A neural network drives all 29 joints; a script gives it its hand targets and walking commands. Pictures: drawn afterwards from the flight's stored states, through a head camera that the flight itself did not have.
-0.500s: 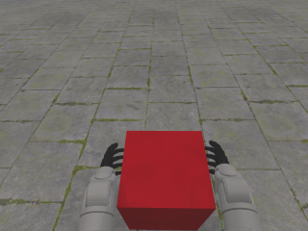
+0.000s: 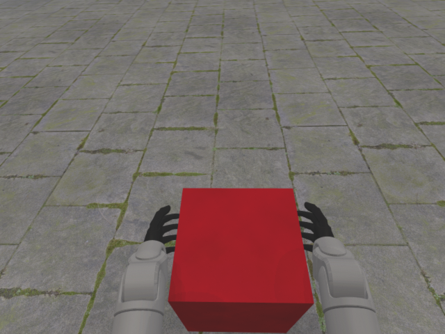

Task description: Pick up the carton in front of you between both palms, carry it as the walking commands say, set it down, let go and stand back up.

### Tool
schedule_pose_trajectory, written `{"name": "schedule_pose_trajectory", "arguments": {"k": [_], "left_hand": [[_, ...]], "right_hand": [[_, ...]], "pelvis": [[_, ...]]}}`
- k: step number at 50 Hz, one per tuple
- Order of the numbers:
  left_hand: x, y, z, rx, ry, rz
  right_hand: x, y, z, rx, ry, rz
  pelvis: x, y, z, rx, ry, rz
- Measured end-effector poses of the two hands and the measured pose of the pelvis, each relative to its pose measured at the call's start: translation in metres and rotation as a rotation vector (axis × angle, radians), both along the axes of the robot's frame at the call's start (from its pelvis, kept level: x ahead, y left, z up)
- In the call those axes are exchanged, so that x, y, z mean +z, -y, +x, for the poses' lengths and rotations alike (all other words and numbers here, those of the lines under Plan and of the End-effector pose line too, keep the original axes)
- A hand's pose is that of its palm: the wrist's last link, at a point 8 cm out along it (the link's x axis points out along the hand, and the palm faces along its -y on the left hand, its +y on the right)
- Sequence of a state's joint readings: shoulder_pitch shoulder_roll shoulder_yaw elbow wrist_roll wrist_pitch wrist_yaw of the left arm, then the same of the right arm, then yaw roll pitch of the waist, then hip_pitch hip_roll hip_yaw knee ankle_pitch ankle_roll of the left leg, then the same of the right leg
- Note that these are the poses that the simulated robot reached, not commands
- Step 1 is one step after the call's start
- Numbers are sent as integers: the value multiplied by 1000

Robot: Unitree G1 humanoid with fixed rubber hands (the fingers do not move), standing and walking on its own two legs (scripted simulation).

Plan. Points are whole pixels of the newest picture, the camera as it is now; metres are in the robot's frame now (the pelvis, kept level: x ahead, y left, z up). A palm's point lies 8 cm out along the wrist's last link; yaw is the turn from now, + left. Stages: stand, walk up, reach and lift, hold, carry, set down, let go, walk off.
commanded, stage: hold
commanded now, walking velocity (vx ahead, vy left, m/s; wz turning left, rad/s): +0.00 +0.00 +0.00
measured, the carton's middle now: (237, 264) +0.29 +0.00 -0.05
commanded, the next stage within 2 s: set down in 0.32 s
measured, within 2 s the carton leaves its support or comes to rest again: neither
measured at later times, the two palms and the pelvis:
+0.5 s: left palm (151, 248) +0.28 +0.15 +0.05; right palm (323, 248) +0.27 -0.15 +0.05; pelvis -0.03 +0.02 -0.01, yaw -1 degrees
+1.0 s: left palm (163, 267) +0.34 +0.18 -0.15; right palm (287, 271) +0.33 -0.12 -0.16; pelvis -0.05 +0.02 -0.07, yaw +1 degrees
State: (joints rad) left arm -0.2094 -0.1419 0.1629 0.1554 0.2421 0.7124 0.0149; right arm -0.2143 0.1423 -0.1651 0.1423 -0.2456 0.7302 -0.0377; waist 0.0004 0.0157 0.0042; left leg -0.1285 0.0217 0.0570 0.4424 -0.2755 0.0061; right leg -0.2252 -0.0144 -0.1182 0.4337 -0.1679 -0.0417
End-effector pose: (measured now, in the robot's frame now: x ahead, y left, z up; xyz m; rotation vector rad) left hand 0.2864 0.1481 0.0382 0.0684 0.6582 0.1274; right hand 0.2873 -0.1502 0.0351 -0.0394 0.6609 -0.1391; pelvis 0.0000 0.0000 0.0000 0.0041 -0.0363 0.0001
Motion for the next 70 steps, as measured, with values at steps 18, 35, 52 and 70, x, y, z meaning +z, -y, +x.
{"name": "schedule_pose_trajectory", "arguments": {"k": [18, 35, 52, 70], "left_hand": [[11, 0, -12, -43, 11, -14], [-29, -19, 22, 32, -31, -24], [-205, -31, 61, -30, 18, -41], [-293, -31, 102, -45, -12, -61]], "right_hand": [[12, -1, -28, -63, 17, 13], [-27, -20, 25, -44, -25, 56], [-204, -32, 44, -92, 28, 42], [-290, -32, 76, -137, 2, 55]], "pelvis": [[0, -16, -24, -50, 111, -9], [-17, -13, -36, 6, 25, -6], [-87, -25, -49, 13, -535, -9], [-173, -34, -56, 16, -753, -9]]}}
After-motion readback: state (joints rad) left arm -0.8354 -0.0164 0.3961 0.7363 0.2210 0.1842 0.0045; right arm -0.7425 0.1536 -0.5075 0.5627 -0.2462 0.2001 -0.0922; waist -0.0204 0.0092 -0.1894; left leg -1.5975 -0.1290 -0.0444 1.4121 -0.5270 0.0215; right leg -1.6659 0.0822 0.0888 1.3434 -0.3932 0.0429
